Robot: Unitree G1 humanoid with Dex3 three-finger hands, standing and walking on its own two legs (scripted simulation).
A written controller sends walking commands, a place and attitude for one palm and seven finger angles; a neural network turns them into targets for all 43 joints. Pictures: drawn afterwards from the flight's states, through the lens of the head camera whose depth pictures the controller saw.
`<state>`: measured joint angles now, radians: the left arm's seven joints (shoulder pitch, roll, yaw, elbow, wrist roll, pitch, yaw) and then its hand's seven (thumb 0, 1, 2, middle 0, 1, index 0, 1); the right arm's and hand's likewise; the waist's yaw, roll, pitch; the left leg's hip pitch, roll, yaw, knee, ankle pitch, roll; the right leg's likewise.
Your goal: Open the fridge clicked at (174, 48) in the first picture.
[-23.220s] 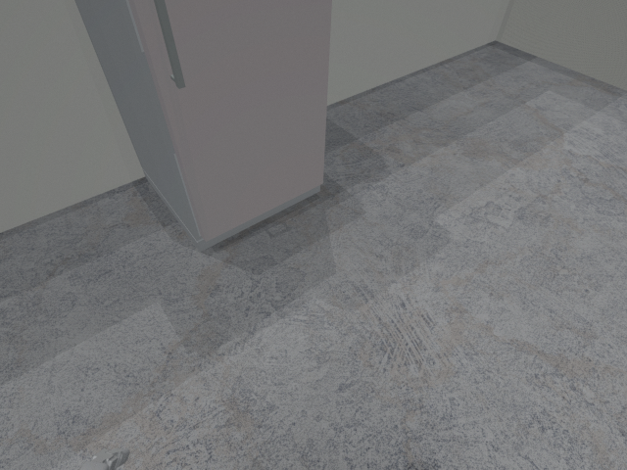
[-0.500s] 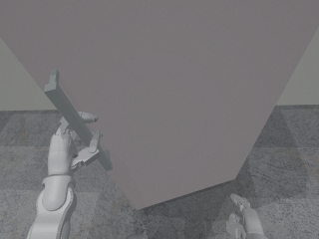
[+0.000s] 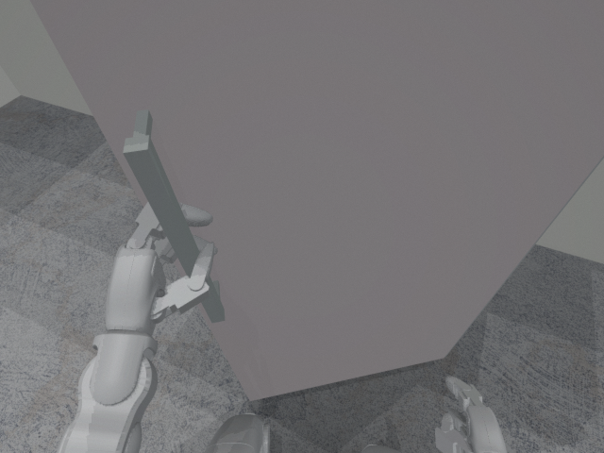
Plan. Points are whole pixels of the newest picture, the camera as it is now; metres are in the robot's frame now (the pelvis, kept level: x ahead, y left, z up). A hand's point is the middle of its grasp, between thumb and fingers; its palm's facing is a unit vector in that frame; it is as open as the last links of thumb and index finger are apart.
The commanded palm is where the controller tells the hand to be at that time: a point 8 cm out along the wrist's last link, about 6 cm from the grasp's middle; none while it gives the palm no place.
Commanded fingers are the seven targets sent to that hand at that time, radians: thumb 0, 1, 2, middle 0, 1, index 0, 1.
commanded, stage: walk backward, drawing the door open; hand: left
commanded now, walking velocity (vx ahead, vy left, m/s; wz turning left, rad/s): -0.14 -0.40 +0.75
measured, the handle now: (189, 241) +0.32 +0.14 +0.14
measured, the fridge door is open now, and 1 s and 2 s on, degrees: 35 69 65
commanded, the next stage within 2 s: stop walking and hold the door back in 0.78 s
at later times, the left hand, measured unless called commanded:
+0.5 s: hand (273, 440) +0.12 +0.03 +0.14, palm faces +0.49 -0.83 -0.26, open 6.3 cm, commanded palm +0.07 +0.06 +0.14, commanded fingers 0.00 0.90 0.90 -0.45 -1.40 -0.45 -1.40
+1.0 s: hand out of the picture +0.03 -0.08 +0.14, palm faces +0.84 -0.47 -0.27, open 6.1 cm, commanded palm -0.01 -0.06 +0.14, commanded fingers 0.00 0.90 0.90 -0.45 -1.40 -0.45 -1.40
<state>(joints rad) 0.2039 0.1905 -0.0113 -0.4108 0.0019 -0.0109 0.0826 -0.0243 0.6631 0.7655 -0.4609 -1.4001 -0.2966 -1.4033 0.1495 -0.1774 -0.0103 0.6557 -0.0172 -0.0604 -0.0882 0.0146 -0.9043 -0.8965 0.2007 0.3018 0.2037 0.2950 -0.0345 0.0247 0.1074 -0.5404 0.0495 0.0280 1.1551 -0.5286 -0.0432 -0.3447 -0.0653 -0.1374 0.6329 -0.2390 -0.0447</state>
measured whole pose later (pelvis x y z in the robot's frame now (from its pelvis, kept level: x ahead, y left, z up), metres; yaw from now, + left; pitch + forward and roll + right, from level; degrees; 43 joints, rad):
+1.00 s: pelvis -0.02 -0.41 +0.00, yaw +48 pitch -1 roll +1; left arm 0.16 0.29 0.16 -0.33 -0.02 -0.08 0.09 -0.05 0.64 0.80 -0.46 -1.40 -0.34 -1.38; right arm 0.15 -0.24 -0.03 0.64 -0.01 -0.08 -0.10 0.01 -0.91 -0.90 0.20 0.30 0.20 0.29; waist 0.00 -0.01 0.11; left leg -0.35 0.00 0.13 0.79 -0.51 -0.02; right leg -0.36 -0.12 -0.19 0.62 -0.24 -0.02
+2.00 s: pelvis -0.07 -0.52 +0.01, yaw +48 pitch -2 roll +2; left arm -0.68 0.39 0.30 0.90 -0.01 -0.15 0.05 -0.05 0.70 0.78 -0.45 -1.40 -0.46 -1.40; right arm 0.28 -0.29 0.02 0.76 0.02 -0.08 -0.09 0.01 -0.91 -0.90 0.20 0.30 0.20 0.29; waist -0.06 0.02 0.07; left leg -0.35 0.03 0.06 0.73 -0.36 -0.01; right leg -0.31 -0.02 -0.02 0.54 -0.20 -0.04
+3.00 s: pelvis -0.08 -0.49 +0.00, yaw +48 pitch +2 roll +1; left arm -0.57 0.36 0.23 0.73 0.01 -0.25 0.02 -0.02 0.09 0.51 -0.46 -1.40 -0.37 -1.36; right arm 0.29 -0.28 0.00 0.67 0.02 -0.13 -0.04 0.01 -0.90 -0.90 0.20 0.30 0.20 0.29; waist -0.04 -0.01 -0.03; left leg -0.37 0.03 0.06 0.59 -0.26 0.00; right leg -0.41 -0.02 -0.02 0.60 -0.23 0.00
